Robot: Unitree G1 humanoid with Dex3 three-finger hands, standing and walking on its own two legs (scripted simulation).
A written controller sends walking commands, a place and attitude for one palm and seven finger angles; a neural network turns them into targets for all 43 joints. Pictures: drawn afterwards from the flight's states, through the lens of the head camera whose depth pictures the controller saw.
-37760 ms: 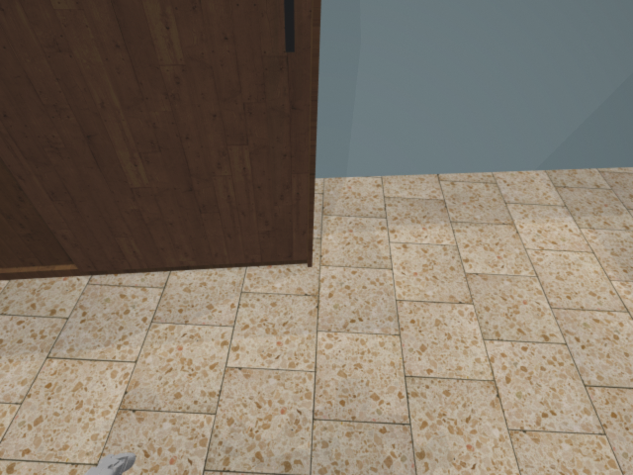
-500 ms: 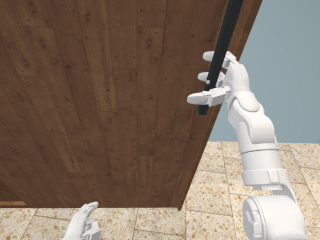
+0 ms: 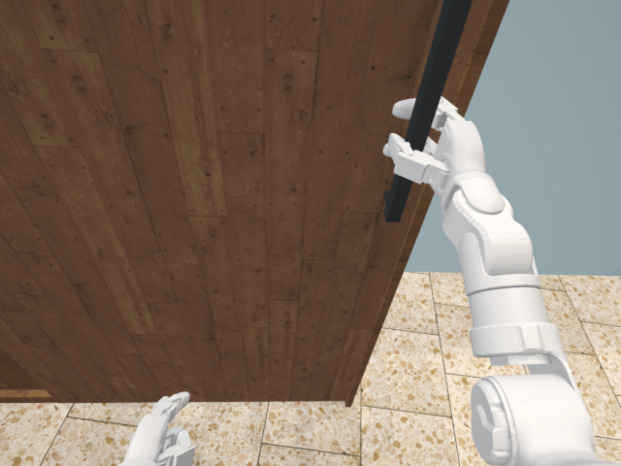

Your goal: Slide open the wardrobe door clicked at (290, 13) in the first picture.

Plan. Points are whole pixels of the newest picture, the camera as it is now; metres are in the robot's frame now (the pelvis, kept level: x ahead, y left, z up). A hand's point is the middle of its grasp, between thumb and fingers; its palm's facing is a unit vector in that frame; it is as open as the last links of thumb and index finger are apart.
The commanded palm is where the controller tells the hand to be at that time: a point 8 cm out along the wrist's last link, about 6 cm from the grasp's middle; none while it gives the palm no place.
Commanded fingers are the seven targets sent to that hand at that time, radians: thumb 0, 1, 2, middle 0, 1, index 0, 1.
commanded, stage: grip the handle and tug to test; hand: right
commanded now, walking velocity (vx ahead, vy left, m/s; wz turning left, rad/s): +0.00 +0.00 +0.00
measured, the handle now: (415, 119) +0.47 -0.09 +0.26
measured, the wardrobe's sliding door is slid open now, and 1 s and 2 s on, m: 0.00 0.00 0.00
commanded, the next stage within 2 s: tug the door sideways, standing still in 0.76 s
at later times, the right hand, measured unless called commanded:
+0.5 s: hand (402, 156) +0.41 -0.07 +0.24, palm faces -0.06 +1.00 -0.02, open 5.7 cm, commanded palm +0.38 -0.12 +0.24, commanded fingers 0.00 -0.90 -0.90 0.45 1.40 0.45 1.40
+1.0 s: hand (403, 159) +0.41 -0.07 +0.23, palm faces -0.10 +0.99 -0.04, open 6.0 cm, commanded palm +0.39 -0.11 +0.24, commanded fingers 0.00 -0.90 -0.90 0.45 1.40 0.45 1.40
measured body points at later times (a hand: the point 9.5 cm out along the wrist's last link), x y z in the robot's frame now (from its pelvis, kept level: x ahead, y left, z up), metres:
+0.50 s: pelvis +0.00 +0.00 +0.00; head -0.01 +0.02 +0.45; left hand +0.18 +0.21 -0.10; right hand +0.41 -0.13 +0.24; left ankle +0.03 +0.11 -0.74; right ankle -0.04 -0.12 -0.74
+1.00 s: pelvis +0.04 -0.01 +0.00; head +0.03 +0.02 +0.45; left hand +0.24 +0.21 -0.09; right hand +0.41 -0.13 +0.24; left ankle +0.03 +0.11 -0.74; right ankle -0.04 -0.12 -0.74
